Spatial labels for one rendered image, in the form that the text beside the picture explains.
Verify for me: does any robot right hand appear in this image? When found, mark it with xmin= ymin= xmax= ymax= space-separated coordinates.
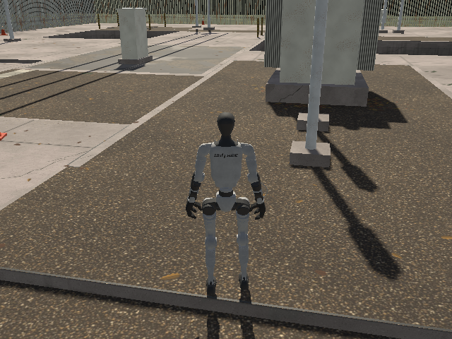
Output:
xmin=249 ymin=202 xmax=266 ymax=220

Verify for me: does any robot right forearm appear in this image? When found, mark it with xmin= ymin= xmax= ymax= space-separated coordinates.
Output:
xmin=251 ymin=173 xmax=264 ymax=204

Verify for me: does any robot left forearm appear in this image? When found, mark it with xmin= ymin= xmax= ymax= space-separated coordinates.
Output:
xmin=187 ymin=172 xmax=201 ymax=203

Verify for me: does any robot left upper arm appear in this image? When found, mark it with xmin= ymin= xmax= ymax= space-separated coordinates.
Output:
xmin=194 ymin=143 xmax=211 ymax=182

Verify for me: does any robot right upper arm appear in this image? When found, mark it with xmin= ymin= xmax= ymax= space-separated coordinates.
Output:
xmin=241 ymin=143 xmax=258 ymax=183

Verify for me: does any robot left hand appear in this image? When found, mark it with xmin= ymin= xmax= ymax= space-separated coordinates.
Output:
xmin=186 ymin=200 xmax=202 ymax=219

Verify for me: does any right robot thigh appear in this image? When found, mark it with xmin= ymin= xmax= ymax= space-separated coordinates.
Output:
xmin=236 ymin=197 xmax=250 ymax=246

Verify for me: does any left robot thigh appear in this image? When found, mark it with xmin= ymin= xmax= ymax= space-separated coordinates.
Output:
xmin=202 ymin=198 xmax=217 ymax=249

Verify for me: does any robot thigh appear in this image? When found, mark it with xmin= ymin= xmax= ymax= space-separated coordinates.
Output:
xmin=202 ymin=198 xmax=217 ymax=249
xmin=236 ymin=197 xmax=250 ymax=246

